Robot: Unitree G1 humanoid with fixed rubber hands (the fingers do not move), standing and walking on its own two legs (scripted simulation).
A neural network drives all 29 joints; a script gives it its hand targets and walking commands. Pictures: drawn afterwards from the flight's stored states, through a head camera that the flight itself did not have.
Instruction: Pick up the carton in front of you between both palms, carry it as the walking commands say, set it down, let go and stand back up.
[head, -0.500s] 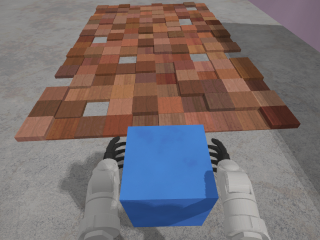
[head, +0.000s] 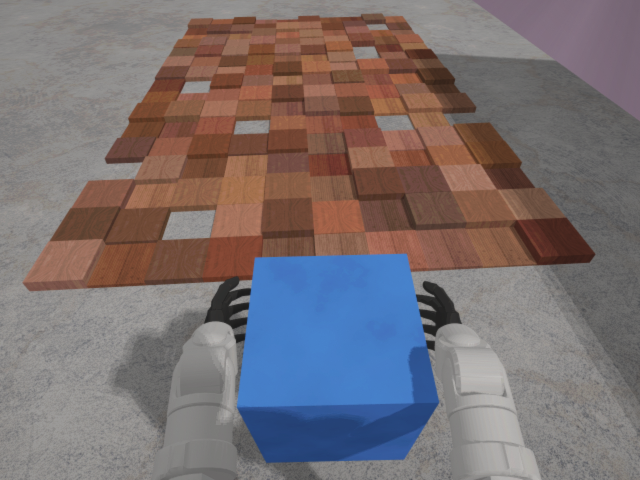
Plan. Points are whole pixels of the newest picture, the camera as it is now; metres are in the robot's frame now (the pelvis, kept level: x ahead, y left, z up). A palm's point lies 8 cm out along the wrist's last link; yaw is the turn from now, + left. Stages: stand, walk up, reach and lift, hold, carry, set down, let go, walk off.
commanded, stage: hold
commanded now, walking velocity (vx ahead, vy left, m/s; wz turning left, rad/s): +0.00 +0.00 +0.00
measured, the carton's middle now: (333, 363) +0.29 +0.00 -0.04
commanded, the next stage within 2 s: carry in 1.36 s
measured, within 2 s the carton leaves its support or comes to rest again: neither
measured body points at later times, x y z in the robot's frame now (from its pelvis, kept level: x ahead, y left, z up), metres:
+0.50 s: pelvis -0.01 -0.01 +0.00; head -0.06 -0.01 +0.45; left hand +0.29 +0.15 +0.05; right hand +0.29 -0.15 +0.04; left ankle +0.00 +0.12 -0.75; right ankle +0.02 -0.13 -0.75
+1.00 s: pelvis +0.00 +0.00 +0.00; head -0.05 +0.00 +0.45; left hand +0.30 +0.16 +0.04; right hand +0.29 -0.15 +0.04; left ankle +0.00 +0.12 -0.75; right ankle +0.02 -0.13 -0.75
